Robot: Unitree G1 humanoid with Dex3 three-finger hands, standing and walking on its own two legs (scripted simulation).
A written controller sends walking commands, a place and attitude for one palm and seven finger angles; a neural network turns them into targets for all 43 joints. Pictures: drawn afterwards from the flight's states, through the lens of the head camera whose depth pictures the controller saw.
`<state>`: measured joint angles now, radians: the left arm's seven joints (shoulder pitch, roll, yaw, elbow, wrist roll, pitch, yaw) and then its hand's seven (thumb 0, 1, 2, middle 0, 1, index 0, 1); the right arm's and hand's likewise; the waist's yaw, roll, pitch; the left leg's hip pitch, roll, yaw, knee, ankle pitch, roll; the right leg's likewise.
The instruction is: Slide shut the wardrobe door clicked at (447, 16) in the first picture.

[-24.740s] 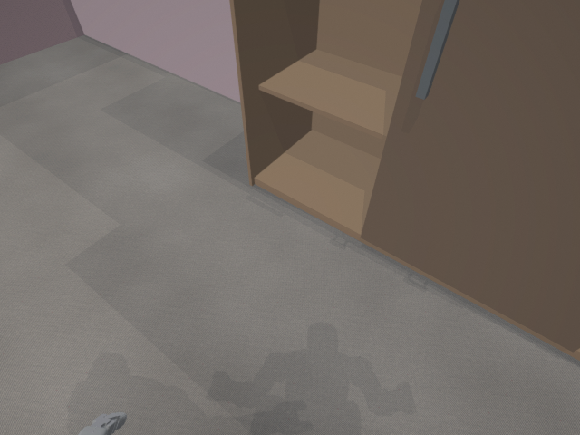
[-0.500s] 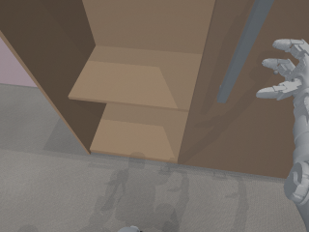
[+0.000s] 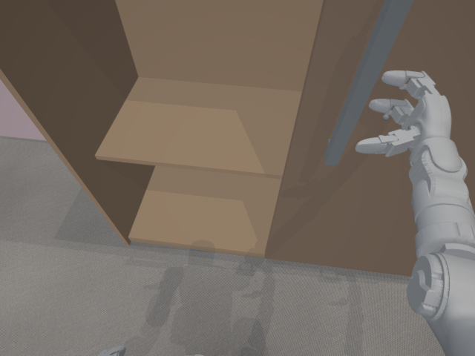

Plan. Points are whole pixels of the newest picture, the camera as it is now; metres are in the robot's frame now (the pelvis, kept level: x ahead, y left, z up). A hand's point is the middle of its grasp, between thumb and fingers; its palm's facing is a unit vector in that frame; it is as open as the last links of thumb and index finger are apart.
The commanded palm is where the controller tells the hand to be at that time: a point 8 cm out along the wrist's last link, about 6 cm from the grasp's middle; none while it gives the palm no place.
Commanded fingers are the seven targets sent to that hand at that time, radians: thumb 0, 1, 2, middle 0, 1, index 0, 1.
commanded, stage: feel for the door with the fingertips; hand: right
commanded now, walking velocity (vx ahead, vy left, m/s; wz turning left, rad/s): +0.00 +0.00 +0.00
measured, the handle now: (356, 89) +0.53 -0.11 +0.17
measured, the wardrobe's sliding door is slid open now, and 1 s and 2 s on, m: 0.60 0.60 0.60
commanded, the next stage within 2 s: slide the fingers in behind the handle in 0.24 s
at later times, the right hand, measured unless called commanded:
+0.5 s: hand (387, 111) +0.49 -0.15 +0.17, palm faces -0.02 +1.00 -0.01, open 13.6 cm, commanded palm +0.47 -0.20 +0.15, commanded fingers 0.00 0.50 -0.30 0.30 1.20 0.30 1.20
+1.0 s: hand (381, 118) +0.48 -0.15 +0.16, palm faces -0.03 +1.00 +0.01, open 13.9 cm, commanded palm +0.46 -0.19 +0.15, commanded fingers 0.00 0.50 -0.30 0.30 1.20 0.30 1.20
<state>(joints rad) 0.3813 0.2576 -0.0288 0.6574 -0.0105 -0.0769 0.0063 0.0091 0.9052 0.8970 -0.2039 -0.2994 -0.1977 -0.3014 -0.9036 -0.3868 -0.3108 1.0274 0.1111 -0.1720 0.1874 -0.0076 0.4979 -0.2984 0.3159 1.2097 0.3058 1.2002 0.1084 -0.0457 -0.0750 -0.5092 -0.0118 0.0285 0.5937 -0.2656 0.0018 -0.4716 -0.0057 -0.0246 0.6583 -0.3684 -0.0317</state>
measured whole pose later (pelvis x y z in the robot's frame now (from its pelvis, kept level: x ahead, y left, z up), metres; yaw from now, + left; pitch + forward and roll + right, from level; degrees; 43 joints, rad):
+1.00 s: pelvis -0.01 +0.00 +0.00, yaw +0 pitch +11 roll +2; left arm 0.43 0.27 -0.02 0.68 -0.01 -0.09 0.01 0.01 0.91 0.90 -0.20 -0.30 -0.20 -0.30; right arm -0.93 -0.40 -0.32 1.07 0.12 -0.23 0.20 -0.01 0.50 -0.30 0.31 1.21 0.31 1.20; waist 0.13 -0.04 -0.08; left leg -0.55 -0.02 0.02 0.60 -0.25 0.00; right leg -0.52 -0.01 -0.03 0.68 -0.36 -0.03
